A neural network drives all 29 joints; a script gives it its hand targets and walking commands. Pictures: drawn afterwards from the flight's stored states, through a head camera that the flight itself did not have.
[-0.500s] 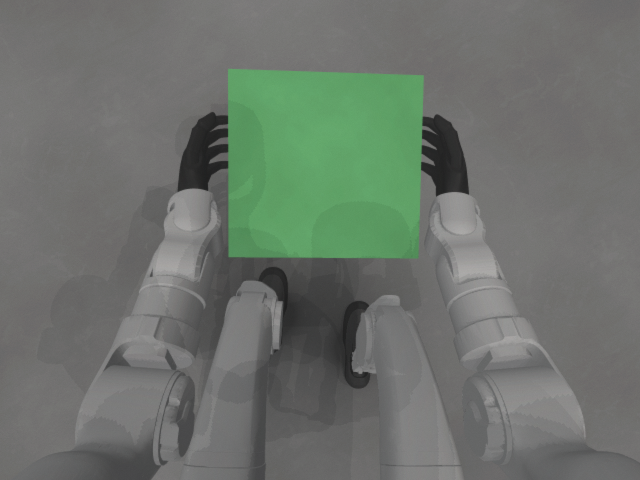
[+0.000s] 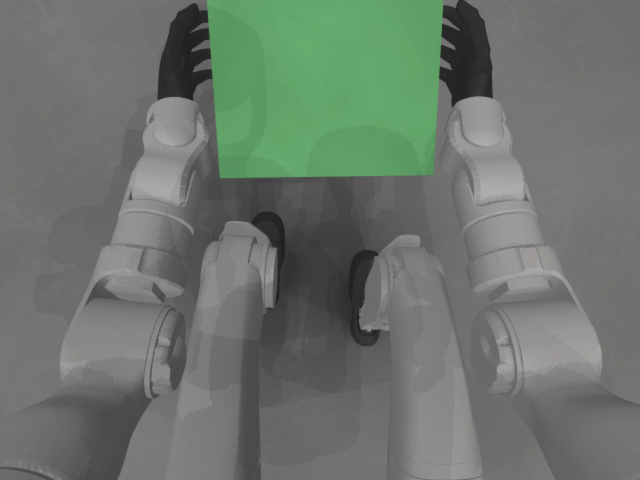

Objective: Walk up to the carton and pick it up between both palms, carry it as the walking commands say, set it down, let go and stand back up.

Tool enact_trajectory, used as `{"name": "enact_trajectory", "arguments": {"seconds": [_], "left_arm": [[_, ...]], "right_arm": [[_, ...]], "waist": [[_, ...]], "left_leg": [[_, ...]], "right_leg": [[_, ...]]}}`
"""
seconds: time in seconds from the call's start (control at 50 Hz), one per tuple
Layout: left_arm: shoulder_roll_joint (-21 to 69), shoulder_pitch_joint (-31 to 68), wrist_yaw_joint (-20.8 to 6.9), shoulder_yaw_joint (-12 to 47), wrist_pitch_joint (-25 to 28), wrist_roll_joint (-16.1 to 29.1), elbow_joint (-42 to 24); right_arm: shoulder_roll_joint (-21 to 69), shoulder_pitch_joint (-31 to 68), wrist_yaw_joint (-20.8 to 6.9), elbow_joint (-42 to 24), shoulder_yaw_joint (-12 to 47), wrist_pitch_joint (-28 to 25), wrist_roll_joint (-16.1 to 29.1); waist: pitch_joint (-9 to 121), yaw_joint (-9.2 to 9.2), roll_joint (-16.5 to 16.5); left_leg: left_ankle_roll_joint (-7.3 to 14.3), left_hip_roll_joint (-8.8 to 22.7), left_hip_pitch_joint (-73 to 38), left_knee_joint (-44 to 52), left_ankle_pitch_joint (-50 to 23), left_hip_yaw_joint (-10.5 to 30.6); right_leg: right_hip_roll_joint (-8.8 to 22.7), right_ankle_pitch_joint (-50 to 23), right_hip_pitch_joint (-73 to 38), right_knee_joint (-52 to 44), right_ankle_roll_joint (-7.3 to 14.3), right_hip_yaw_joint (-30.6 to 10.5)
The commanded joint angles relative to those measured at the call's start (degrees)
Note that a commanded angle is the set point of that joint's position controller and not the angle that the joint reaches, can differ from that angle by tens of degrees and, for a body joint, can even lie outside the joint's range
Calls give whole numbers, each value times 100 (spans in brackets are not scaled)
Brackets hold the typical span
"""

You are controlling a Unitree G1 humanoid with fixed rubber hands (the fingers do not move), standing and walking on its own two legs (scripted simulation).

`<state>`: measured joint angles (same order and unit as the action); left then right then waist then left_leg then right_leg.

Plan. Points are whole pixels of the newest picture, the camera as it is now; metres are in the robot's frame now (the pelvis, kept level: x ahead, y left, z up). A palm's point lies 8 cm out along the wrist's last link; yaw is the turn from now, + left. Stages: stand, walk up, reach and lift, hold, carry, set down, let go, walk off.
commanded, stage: set down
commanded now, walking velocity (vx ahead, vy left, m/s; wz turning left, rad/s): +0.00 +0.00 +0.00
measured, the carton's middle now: (321, 86) +0.50 +0.02 -0.24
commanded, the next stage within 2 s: none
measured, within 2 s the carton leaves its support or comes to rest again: rests again in 1.54 s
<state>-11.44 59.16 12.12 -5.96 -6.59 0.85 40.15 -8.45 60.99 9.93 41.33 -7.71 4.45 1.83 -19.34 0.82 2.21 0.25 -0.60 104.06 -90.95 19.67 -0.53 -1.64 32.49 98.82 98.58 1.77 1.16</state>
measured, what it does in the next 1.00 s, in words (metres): lowers itself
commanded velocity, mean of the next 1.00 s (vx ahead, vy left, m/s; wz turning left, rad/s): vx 0.00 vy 0.00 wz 0.00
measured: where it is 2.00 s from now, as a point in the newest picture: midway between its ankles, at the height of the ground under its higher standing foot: (316, 296)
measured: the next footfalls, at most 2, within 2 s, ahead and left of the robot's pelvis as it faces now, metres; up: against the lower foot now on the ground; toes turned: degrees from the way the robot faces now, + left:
none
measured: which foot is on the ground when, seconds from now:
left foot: down 0.00-1.00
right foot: down 0.00-1.00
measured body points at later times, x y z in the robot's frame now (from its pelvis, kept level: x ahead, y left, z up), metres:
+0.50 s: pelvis -0.02 +0.00 -0.08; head +0.34 +0.01 +0.18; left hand +0.53 +0.16 -0.24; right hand +0.55 -0.14 -0.22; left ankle +0.16 +0.11 -0.49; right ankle +0.09 -0.10 -0.49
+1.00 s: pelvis -0.01 +0.00 -0.14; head +0.36 +0.01 +0.09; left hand +0.56 +0.17 -0.31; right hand +0.55 -0.14 -0.32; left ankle +0.16 +0.11 -0.49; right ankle +0.09 -0.10 -0.49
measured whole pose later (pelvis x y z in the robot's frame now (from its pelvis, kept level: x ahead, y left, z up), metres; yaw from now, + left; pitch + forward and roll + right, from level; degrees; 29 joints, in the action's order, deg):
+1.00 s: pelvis -0.01 +0.00 -0.14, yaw -1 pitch +31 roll +1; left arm -18.5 89.3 8.4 -9.5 -15.6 6.3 59.3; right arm -13.5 84.8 9.7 54.4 -12.7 12.4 5.7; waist -30.0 0.8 2.2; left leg 0.4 -0.6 125.1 -116.0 21.5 -1.3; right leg -2.2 36.6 119.0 125.1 1.4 1.2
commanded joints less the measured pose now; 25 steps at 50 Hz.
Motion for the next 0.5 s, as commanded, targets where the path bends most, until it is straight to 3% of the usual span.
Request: {"name": "enact_trajectory", "arguments": {"seconds": [0.0,0.02,0.04,0.06,0.08,0.1,0.12,0.14,0.18,0.2,0.22,0.24,0.26,0.28,0.3,0.34,0.36,0.38,0.4,0.44,0.46,0.48], "left_arm": [[2998,4274,-200,1807,128,1302,-2060],[2782,4576,-119,1903,116,1438,-2569],[2518,4670,-52,1765,-13,1515,-2507],[2197,4951,-46,1725,-116,1594,-2465],[1992,4858,-44,1766,-251,1785,-1782],[2355,5346,-83,1860,-327,1604,-2094],[2297,5654,-86,1871,-309,1569,-2349],[2318,5436,-137,1764,-322,1492,-1846],[2798,6207,-321,1839,-353,1603,-1497],[2944,5963,-409,1731,-385,1410,-719],[3133,6057,-498,1683,-390,1382,-629],[3568,5832,-626,1496,-398,1238,-125],[3825,5903,-801,1325,-390,1066,-16],[4189,6015,-974,1213,-364,982,154],[4466,5828,-1132,887,-391,818,716],[4701,5638,-1480,483,-396,421,1163],[4865,5828,-1581,488,-375,402,696],[4736,5953,-1627,399,-354,304,469],[4833,6073,-1692,434,-328,253,289],[4750,6286,-1841,599,-455,301,320],[4731,6664,-1856,901,-434,426,-221],[4818,6795,-1836,1182,-428,561,-487]], "right_arm": [[2477,4215,1,-2047,2080,-161,1081],[2318,4276,56,-2308,2177,-94,1210],[1974,4448,124,-2422,2226,10,1313],[1682,4553,149,-2285,2140,116,1335],[1483,4612,176,-1900,2162,276,1384],[1812,5093,115,-2323,2316,341,1574],[1934,5267,107,-2416,2294,357,1574],[1976,5088,32,-1883,2251,390,1593],[2467,5796,-77,-1811,2170,378,1451],[2654,5942,-150,-1367,2107,352,1297],[2770,5998,-284,-957,1974,389,1303],[3004,6043,-414,-845,1838,377,1067],[3306,6039,-573,-350,1679,392,957],[3659,6011,-731,-179,1572,407,758],[3780,6127,-899,94,1288,432,559],[4296,5874,-1260,829,958,548,243],[4502,6177,-1382,334,1059,528,308],[4683,6197,-1469,261,1082,593,295],[4926,6037,-1565,183,1114,636,167],[4865,5786,-1671,636,968,779,-68],[5015,5975,-1719,205,1159,799,48],[5148,6172,-1722,17,1449,819,201]], "waist": [[11224,172,-337],[12188,139,-290],[12487,183,-265],[12741,116,-251],[12233,14,-158],[12384,164,-342],[11914,120,-272],[11265,252,-363],[10157,-16,-86],[9585,60,-74],[9200,119,-298],[8980,-35,-164],[8588,144,-248],[8539,29,-188],[7983,28,-108],[7535,268,-13],[8097,325,-84],[8645,468,13],[8753,402,130],[8417,168,135],[9171,232,222],[9942,289,71]], "left_leg": [[-67,-727,-5861,-349,-1535,30],[-63,-691,-6470,-422,-1781,54],[-50,-678,-6763,-455,-1777,0],[-36,-627,-6910,-537,-1548,21],[40,-594,-6622,-451,-990,42],[-19,-611,-6644,-673,-1528,-42],[50,-617,-6411,-705,-1625,67],[48,-573,-6194,-641,-1287,70],[102,-607,-5320,-670,-738,122],[59,-579,-4836,-773,-483,172],[8,-572,-4644,-718,-268,147],[9,-596,-4491,-804,-139,224],[-23,-614,-4076,-879,-15,135],[-23,-603,-4014,-955,-52,183],[-19,-616,-3682,-950,255,191],[-33,-625,-3092,-1139,272,26],[14,-634,-3276,-1266,-26,-26],[12,-605,-3473,-1388,-287,-52],[48,-658,-3359,-1441,-537,-97],[16,-630,-3084,-1554,-276,-105],[3,-593,-3403,-1669,-613,-63],[-16,-586,-3802,-1847,-1011,-159]], "right_leg": [[-794,-1536,-3001,-841,-155,-125],[-748,-1783,-3539,-716,-141,-83],[-760,-1714,-3769,-689,-170,-43],[-698,-1535,-3891,-674,-129,-34],[-642,-992,-3716,-760,-106,20],[-685,-1544,-3671,-568,-135,-88],[-697,-1587,-3289,-503,-127,-86],[-658,-1221,-2914,-491,-85,-72],[-670,-800,-2345,-534,-71,-126],[-616,-648,-2020,-453,-73,-147],[-600,-488,-1675,-343,-41,-116],[-623,-309,-1480,-328,-55,-111],[-591,-240,-1310,-294,-31,-176],[-635,-204,-1156,-177,-38,-162],[-640,87,-757,-170,-34,-123],[-629,94,-542,-18,-84,-122],[-656,-145,-684,46,-105,-159],[-649,-332,-822,149,-141,-117],[-675,-711,-849,215,-181,-85],[-683,-372,-451,266,-178,-51],[-660,-666,-724,454,-172,-9],[-668,-962,-954,532,-187,-25]]}}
